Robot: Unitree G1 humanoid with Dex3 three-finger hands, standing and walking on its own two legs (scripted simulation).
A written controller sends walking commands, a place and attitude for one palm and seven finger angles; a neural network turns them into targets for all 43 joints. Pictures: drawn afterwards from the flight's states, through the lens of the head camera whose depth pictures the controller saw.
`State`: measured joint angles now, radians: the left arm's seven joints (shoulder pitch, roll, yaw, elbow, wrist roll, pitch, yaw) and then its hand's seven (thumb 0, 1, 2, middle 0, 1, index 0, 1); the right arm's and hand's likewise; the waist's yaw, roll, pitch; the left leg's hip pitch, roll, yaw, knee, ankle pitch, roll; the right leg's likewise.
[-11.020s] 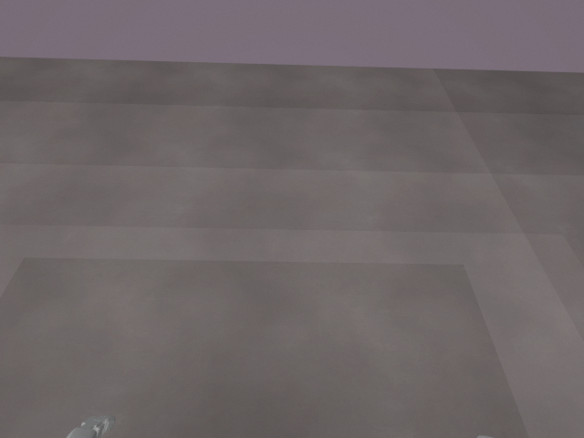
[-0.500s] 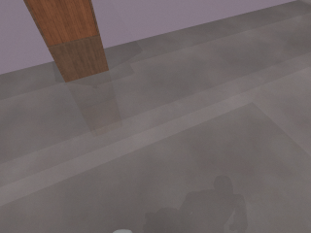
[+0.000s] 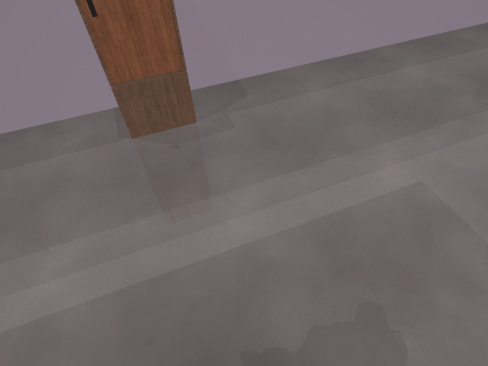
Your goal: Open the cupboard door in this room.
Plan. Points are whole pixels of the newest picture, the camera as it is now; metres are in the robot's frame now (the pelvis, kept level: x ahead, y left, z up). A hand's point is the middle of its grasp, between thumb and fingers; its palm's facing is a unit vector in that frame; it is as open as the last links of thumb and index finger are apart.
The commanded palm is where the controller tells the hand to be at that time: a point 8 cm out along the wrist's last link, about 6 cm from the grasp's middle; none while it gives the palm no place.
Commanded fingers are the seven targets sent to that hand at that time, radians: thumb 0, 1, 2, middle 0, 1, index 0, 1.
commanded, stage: turn or walk to find it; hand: left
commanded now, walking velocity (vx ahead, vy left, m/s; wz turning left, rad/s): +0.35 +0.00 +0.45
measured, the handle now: out of the picture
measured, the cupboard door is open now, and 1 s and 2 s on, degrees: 0 0 0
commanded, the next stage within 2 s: stand and wait in 0.20 s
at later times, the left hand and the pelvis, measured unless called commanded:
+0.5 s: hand out of the picture -0.05 +0.24 -0.18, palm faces +0.20 -0.96 -0.20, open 7.4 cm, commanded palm none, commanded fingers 0.00 0.90 0.90 -0.20 -0.30 -0.20 -0.30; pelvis +0.02 +0.06 +0.00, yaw +9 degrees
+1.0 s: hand out of the picture +0.05 +0.24 -0.15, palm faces +0.38 -0.89 -0.26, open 7.4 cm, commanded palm none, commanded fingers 0.00 0.90 0.90 -0.20 -0.30 -0.20 -0.30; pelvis +0.05 +0.03 +0.01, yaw +22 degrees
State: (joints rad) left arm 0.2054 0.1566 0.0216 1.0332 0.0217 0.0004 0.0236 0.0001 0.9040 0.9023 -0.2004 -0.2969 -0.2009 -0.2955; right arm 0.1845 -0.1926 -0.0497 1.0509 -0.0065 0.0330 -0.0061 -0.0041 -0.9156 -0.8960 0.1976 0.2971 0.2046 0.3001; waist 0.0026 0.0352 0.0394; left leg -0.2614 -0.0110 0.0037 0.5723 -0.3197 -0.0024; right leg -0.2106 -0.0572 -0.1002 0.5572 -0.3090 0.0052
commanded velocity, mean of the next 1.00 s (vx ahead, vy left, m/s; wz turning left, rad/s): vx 0.06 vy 0.00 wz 0.37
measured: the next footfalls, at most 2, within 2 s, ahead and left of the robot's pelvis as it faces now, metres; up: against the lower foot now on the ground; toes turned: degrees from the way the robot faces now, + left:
left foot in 0.38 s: +0.05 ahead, +0.17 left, +0.00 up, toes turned +14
right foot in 0.76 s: +0.13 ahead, -0.05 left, +0.00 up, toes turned +9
